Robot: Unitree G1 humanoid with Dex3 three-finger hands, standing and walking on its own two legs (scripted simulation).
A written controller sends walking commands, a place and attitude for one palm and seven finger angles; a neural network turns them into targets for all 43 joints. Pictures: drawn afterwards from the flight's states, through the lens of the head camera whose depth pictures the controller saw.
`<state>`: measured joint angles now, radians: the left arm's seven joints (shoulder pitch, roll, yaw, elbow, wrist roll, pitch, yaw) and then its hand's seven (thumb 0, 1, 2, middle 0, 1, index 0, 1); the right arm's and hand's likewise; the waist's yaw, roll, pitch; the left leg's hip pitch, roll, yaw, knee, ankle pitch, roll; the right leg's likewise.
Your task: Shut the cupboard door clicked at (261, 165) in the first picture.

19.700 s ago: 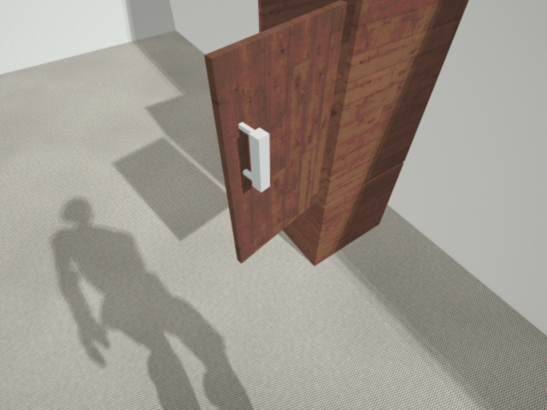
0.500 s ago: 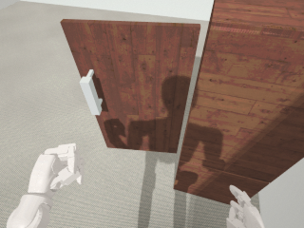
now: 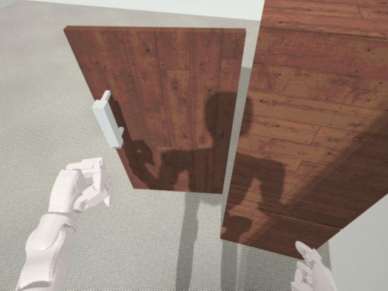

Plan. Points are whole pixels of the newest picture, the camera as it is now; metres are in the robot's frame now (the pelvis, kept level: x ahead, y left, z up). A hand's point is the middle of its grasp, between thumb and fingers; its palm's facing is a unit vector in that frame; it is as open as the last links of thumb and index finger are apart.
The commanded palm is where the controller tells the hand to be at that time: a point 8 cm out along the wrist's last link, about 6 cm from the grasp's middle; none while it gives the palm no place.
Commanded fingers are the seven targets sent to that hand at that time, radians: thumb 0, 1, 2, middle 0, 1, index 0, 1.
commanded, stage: bring the fist close to the handle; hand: left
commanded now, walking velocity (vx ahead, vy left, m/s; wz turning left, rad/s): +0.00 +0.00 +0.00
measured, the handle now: (111, 119) +0.48 +0.23 +0.08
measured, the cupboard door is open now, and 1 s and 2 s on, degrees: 100 100 86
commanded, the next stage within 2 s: push the door shut along its arc in 0.96 s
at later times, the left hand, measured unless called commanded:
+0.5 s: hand (117, 155) +0.36 +0.18 +0.09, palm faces -0.03 -1.00 -0.03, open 3.1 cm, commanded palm +0.34 +0.24 +0.09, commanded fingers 0.00 0.90 0.90 -1.30 -1.50 -1.30 -1.50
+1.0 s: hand (115, 151) +0.37 +0.19 +0.09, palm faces -0.04 -1.00 -0.02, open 3.1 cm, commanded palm +0.35 +0.24 +0.09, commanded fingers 0.00 0.90 0.90 -1.30 -1.50 -1.30 -1.50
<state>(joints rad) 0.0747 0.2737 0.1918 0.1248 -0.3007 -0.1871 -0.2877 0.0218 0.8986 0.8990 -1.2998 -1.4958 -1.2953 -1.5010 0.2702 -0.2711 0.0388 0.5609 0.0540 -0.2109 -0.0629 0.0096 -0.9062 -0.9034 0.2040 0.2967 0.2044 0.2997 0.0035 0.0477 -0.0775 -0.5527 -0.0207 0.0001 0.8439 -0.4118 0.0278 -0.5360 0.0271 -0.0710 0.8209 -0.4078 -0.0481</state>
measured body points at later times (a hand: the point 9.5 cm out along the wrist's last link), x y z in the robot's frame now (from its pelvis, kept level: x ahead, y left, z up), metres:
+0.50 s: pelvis +0.00 +0.00 +0.00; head +0.04 -0.01 +0.45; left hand +0.36 +0.24 +0.09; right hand +0.14 -0.24 -0.10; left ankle +0.01 +0.10 -0.70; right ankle +0.01 -0.09 -0.70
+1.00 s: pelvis +0.00 +0.01 +0.00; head +0.05 +0.00 +0.45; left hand +0.37 +0.25 +0.09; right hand +0.12 -0.25 -0.10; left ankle +0.01 +0.10 -0.70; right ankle +0.01 -0.09 -0.70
